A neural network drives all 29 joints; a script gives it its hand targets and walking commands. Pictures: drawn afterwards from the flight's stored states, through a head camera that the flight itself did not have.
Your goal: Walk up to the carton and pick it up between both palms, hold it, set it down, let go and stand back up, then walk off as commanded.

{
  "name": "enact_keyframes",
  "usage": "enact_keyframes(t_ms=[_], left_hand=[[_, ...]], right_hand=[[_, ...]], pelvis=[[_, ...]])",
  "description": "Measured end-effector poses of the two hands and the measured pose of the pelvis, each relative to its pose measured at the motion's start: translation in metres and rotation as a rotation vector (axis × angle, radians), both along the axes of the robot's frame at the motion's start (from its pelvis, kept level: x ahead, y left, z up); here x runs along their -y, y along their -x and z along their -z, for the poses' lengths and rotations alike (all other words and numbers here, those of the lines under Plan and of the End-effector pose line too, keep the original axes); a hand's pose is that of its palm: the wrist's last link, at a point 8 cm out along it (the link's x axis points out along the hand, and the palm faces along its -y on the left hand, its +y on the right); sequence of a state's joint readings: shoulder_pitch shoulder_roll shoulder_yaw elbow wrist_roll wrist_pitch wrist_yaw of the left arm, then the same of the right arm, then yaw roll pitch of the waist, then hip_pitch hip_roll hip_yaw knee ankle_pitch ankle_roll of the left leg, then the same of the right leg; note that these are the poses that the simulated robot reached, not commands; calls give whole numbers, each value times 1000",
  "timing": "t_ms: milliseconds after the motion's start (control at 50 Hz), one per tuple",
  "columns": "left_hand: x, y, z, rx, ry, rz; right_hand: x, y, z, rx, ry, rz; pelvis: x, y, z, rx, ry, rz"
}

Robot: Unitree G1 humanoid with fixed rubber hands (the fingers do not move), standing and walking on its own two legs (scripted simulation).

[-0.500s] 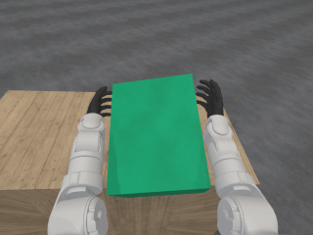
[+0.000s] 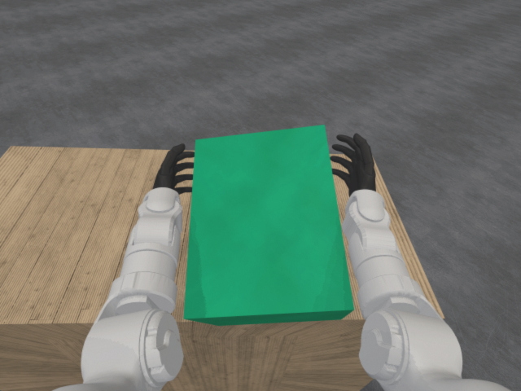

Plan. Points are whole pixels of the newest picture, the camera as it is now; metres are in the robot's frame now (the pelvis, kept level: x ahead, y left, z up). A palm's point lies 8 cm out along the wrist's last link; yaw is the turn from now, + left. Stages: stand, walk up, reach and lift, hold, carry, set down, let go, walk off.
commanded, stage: set down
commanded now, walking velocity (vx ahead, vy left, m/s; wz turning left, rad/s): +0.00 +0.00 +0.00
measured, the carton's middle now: (268, 230) +0.38 -0.01 +0.03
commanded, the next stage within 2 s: none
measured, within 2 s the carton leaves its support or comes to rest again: neither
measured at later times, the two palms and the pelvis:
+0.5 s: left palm (172, 190) +0.41 +0.15 +0.10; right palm (362, 187) +0.40 -0.16 +0.12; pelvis +0.01 +0.00 +0.00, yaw +0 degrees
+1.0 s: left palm (182, 183) +0.44 +0.14 +0.09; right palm (362, 186) +0.42 -0.18 +0.10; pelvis +0.03 -0.01 +0.00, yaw +0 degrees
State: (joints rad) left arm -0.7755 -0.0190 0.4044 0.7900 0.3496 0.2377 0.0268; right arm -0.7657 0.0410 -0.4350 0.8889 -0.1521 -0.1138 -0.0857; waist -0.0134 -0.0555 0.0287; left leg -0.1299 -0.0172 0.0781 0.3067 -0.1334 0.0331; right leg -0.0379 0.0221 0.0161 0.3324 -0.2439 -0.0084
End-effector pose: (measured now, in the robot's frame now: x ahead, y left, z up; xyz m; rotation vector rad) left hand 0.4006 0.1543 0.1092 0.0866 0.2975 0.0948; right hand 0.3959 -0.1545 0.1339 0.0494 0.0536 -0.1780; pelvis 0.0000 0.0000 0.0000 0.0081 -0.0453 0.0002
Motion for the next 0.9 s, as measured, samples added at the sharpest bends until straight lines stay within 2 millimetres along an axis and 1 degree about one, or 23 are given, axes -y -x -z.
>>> enact_keyframes(t_ms=[100,180,340,500,680,900], left_hand=[[1,-6,5,0,-1,0],[2,-9,4,13,-2,-1],[4,-8,3,25,2,4],[7,-9,7,1,19,18],[13,-18,8,-11,32,30],[16,-31,17,-25,38,34]], right_hand=[[2,-7,4,-17,9,-4],[3,-9,4,-11,29,-6],[4,-7,3,-5,47,-6],[9,-6,10,-35,40,-4],[17,-9,16,-58,37,4],[21,-22,26,-95,51,4]], pelvis=[[2,-6,0,-9,0,1],[3,-8,0,-11,1,2],[3,-7,0,-10,1,3],[3,-6,0,-10,-2,1],[4,-11,0,-16,-4,1],[5,-22,0,-34,-6,2]])
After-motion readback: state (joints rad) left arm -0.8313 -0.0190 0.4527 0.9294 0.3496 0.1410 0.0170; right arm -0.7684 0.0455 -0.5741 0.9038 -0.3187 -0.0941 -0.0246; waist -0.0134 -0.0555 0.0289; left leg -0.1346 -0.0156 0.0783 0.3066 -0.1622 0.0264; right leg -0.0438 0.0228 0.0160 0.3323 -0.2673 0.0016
